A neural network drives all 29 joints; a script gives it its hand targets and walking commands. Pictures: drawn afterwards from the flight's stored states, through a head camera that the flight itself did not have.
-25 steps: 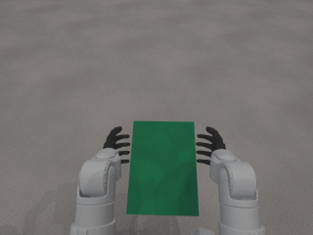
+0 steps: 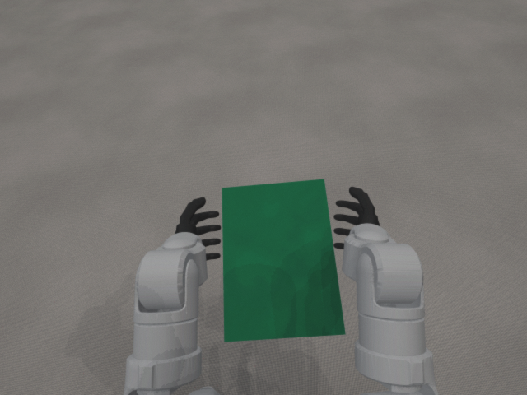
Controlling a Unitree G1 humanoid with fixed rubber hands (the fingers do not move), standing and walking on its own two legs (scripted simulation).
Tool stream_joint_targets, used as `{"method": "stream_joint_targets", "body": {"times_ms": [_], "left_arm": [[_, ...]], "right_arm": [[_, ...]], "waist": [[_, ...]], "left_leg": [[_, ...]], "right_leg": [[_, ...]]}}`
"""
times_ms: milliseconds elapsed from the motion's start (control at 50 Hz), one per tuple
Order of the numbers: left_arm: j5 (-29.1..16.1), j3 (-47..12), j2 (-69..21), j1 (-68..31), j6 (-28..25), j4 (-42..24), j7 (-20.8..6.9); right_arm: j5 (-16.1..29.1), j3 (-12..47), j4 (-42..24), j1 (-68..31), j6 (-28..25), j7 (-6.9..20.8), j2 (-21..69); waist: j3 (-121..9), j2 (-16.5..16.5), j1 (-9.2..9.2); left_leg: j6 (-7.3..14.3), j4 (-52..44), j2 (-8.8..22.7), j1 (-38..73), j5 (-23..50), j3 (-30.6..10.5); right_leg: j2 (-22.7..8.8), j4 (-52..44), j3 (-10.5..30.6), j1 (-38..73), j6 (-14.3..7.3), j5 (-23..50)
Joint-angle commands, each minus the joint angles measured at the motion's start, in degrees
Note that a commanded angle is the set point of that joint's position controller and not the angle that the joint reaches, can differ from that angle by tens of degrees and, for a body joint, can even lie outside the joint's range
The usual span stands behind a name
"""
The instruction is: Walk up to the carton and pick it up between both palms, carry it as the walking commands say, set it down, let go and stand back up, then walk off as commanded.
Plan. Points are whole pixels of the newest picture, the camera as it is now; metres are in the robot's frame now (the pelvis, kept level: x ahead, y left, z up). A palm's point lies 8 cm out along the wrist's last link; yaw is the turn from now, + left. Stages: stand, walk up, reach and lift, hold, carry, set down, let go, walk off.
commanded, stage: carry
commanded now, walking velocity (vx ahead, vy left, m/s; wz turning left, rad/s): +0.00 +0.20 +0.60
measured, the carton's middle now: (279, 262) +0.34 -0.02 -0.02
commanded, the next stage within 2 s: none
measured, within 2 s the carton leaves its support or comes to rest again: neither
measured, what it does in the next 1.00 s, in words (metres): steps to the left, turning left: left foot, then right foot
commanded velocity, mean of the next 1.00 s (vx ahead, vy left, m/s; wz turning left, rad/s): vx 0.00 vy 0.20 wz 0.60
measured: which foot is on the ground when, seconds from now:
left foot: up 0.00-0.08, down 0.10-0.38, up 0.40-0.70, down 0.72-1.00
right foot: down 0.00-0.08, up 0.10-0.36, down 0.38-0.72, up 0.74-1.00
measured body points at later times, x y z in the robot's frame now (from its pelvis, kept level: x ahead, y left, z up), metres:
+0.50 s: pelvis -0.08 +0.13 -0.01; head -0.04 +0.11 +0.44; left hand +0.19 +0.33 +0.07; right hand +0.26 +0.09 +0.06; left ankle -0.09 +0.26 -0.64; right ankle +0.00 +0.04 -0.74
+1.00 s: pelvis -0.19 +0.26 -0.01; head -0.14 +0.27 +0.43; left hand +0.01 +0.55 +0.07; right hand +0.16 +0.35 +0.06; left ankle -0.18 +0.36 -0.74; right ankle -0.13 +0.19 -0.71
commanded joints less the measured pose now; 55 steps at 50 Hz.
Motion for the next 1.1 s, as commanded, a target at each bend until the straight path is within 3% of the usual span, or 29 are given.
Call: {"method": "stream_joint_targets", "body": {"times_ms": [0,40,60,80,100,120,160,180,300,340,360,380,400,440,480,520,580,660,680,700,720,740,780,820,960,1020,1040,1060,1080], "left_arm": [[-23.1,-31.8,-54.7,-23.3,-0.3,-0.3,-17.2],[-22.5,-31.8,-55.4,-24.1,-0.5,0.5,-16.7],[-22.3,-32.1,-55.7,-24.8,-0.7,0.3,-16.5],[-22.1,-32.3,-55.4,-25.9,-1.1,0.5,-16.5],[-23.9,-33.5,-55.9,-29.8,-1.2,-1.1,-16.4],[-23.4,-34.0,-57.6,-29.4,-1.4,0.1,-16.4],[-26.9,-37.1,-60.6,-32.7,-2.4,-3.9,-16.4],[-28.7,-38.5,-61.1,-35.2,-2.9,-6.2,-16.3],[-29.2,-36.9,-58.7,-27.3,-1.9,-2.7,-16.8],[-29.2,-36.3,-59.5,-26.5,-1.6,-1.2,-17.5],[-28.7,-35.6,-59.7,-25.4,-1.5,-0.1,-17.8],[-27.3,-33.2,-58.8,-20.8,-1.9,3.8,-18.3],[-29.3,-34.7,-58.8,-26.8,-2.5,-0.6,-18.3],[-26.2,-33.3,-58.2,-26.8,-2.4,-1.4,-17.8],[-26.2,-33.1,-58.4,-27.3,-2.2,-1.9,-17.8],[-25.6,-32.1,-56.6,-25.8,-1.9,-0.4,-17.7],[-24.0,-31.4,-55.0,-25.0,-1.3,1.5,-17.1],[-22.4,-31.2,-55.5,-26.2,-1.3,4.0,-16.3],[-22.4,-31.6,-56.0,-27.2,-1.4,3.7,-16.2],[-22.8,-32.1,-55.9,-28.9,-1.5,3.5,-16.2],[-24.0,-32.0,-56.1,-31.2,-1.4,3.0,-16.6],[-25.1,-33.9,-58.9,-35.1,-1.6,2.5,-16.8],[-27.8,-35.9,-62.0,-38.4,-2.4,-0.5,-16.4],[-30.2,-37.2,-61.9,-41.6,-2.7,-4.6,-15.7],[-29.3,-34.5,-61.3,-31.4,-0.7,3.0,-16.4],[-28.7,-33.2,-62.5,-28.9,-0.5,5.2,-17.0],[-28.3,-32.6,-62.6,-28.2,-0.6,5.5,-17.1],[-26.6,-31.0,-61.8,-24.6,-1.2,7.9,-17.2],[-29.3,-32.2,-60.8,-30.0,-1.8,2.7,-17.4]], "right_arm": [[25.3,34.6,5.2,-20.4,1.0,23.8,60.8],[25.6,33.3,7.4,-20.5,1.2,24.7,61.6],[25.9,32.5,8.6,-19.9,1.1,25.2,61.6],[26.3,31.8,9.2,-20.5,0.8,25.8,61.9],[26.3,30.9,9.1,-19.1,-0.3,25.8,61.7],[25.1,30.2,9.8,-17.5,-0.5,25.8,62.4],[24.1,30.6,7.9,-17.0,-1.9,25.7,64.2],[23.8,30.8,4.6,-18.8,-2.8,25.4,64.1],[20.8,32.4,1.9,-14.6,-3.0,23.7,59.8],[20.7,33.6,1.9,-15.9,-2.6,23.5,59.7],[21.3,34.5,2.1,-16.7,-2.2,23.5,60.6],[21.9,35.3,0.8,-18.5,-2.0,23.8,60.5],[23.1,36.3,-0.9,-23.6,-2.5,23.5,61.5],[25.4,36.4,1.7,-22.3,-2.2,24.0,62.4],[26.5,37.0,1.0,-22.6,-1.9,24.1,62.5],[26.9,36.9,2.3,-22.2,-1.6,24.0,61.8],[26.0,35.4,6.0,-20.5,-0.3,24.2,61.3],[25.9,32.5,11.6,-20.6,0.9,25.3,62.0],[26.2,31.7,12.7,-20.4,0.9,25.7,62.1],[26.5,30.8,13.0,-21.9,0.6,26.2,62.6],[26.3,29.4,14.4,-20.1,0.1,26.3,62.7],[25.1,28.6,13.3,-21.6,-0.4,26.2,62.9],[24.8,28.5,11.3,-22.9,-1.2,26.3,64.3],[24.5,27.8,5.4,-24.8,-2.4,25.6,62.5],[20.7,29.8,5.5,-19.7,-2.1,23.8,59.7],[21.5,32.1,4.6,-22.0,-1.6,23.7,60.4],[22.4,33.1,4.6,-22.5,-1.2,23.8,61.1],[23.3,34.4,3.5,-23.0,-0.8,24.0,61.5],[24.5,36.1,1.6,-26.8,-1.5,23.8,62.4]], "waist": [[-18.0,-19.6,3.14],[-18.6,-17.2,1.98],[-20.0,-9.9,1.07],[-18.6,5.6,0.96],[-19.3,28.5,0.37],[-22.8,26.8,0.33],[-25.2,16.2,0.97],[-26.0,15.7,1.13],[-27.3,12.1,1.52],[-26.4,7.5,2.75],[-25.1,-4.7,3.71],[-23.8,-25.8,4.12],[-21.5,-16.1,3.94],[-21.7,-3.0,3.09],[-19.8,-5.6,2.25],[-18.8,-8.9,2.76],[-18.4,-14.5,3.04],[-19.5,-16.8,2.38],[-20.8,-11.3,1.63],[-19.6,-1.1,0.73],[-17.8,24.4,0.62],[-18.3,27.3,0.53],[-22.2,15.9,1.33],[-25.4,14.7,1.45],[-27.5,10.1,1.34],[-26.8,7.1,2.45],[-27.5,-1.0,3.53],[-26.4,-24.8,4.3],[-23.1,-18.0,4.17]], "left_leg": [[0.3,-11.3,-2.9,6.8,3.1,7.4],[1.6,-23.0,-4.1,11.7,8.6,8.0],[2.4,-28.3,-3.9,17.7,11.4,5.1],[5.3,-30.6,6.4,23.1,30.1,-8.6],[13.2,-26.8,16.4,27.7,53.5,-23.3],[17.1,-23.3,16.3,28.7,62.0,-22.8],[15.0,-20.3,10.5,28.5,56.6,-13.2],[14.7,-19.3,8.1,26.7,50.4,-10.3],[16.2,-24.6,9.1,16.4,34.4,-14.8],[12.5,-20.7,5.8,6.1,25.3,-13.6],[8.6,-11.3,0.2,-5.5,12.4,-9.1],[4.5,10.9,-7.0,-18.8,-11.4,-1.8],[4.0,24.1,-1.3,-17.9,-9.6,-9.0],[1.8,30.3,0.4,-12.1,1.4,-8.1],[-0.1,22.4,0.5,-9.1,4.5,-3.3],[-0.3,13.3,-0.9,-4.1,1.6,0.7],[0.8,-0.8,-1.5,1.0,-3.0,4.0],[2.8,-21.3,-3.1,8.2,3.9,6.7],[3.4,-26.7,-4.3,13.6,5.7,5.1],[4.9,-32.0,0.7,19.4,10.8,-2.3],[11.2,-32.4,16.1,25.0,32.5,-26.8],[16.0,-28.3,15.3,22.7,45.6,-26.7],[14.0,-24.0,10.1,24.3,47.1,-14.9],[13.1,-21.4,5.9,25.5,43.8,-9.1],[17.1,-23.4,8.7,24.0,48.4,-18.6],[13.9,-22.8,5.0,13.7,41.1,-18.7],[10.2,-16.7,1.2,2.8,27.4,-15.2],[5.2,1.9,-9.4,-13.5,-6.6,-4.4],[4.3,16.3,-3.8,-16.9,-9.0,-5.2]], "right_leg": [[-6.5,-4.1,-0.7,9.2,-5.1,25.7],[-6.2,0.5,-1.6,7.8,-3.4,20.5],[-3.2,9.2,-3.0,3.9,-2.1,14.8],[2.5,21.4,-3.9,-8.5,-0.4,-11.3],[9.3,33.2,-3.1,-24.6,0.4,-32.4],[8.3,41.3,3.8,-25.2,-1.6,-31.7],[7.5,39.3,5.2,-24.3,-2.3,-20.5],[8.2,35.6,4.8,-22.2,-2.6,-14.1],[13.0,14.1,2.9,-5.6,-5.4,-8.3],[11.7,-3.1,3.8,7.9,-6.2,-3.2],[0.7,-13.6,15.3,18.0,-8.3,-0.6],[-21.6,-18.5,38.2,18.4,-18.5,9.5],[-21.2,-18.0,35.5,13.3,-20.5,12.1],[-11.5,-15.3,18.5,9.8,-13.0,7.4],[-4.4,-10.5,6.5,10.7,-8.3,12.9],[-2.8,-7.6,1.0,9.7,-7.7,21.3],[-5.4,-6.4,-0.4,9.7,-8.9,24.2],[-7.6,-2.5,-0.8,9.0,-6.1,18.3],[-4.9,3.6,-1.7,5.6,-4.2,13.9],[-1.4,12.2,-2.9,-3.9,-2.6,1.3],[10.1,24.8,-7.5,-23.9,1.1,-27.3],[9.6,35.4,2.7,-25.2,-0.8,-31.4],[9.5,38.4,4.3,-24.4,-1.6,-19.7],[11.1,34.6,3.5,-21.1,-2.0,-10.1],[14.8,14.5,5.4,-9.7,-4.1,-9.2],[13.7,-4.7,4.6,5.9,-5.1,-2.0],[4.4,-13.0,12.3,17.9,-7.2,2.8],[-17.3,-15.2,34.6,24.1,-17.7,19.5],[-19.3,-14.5,32.8,19.6,-21.3,30.9]]}}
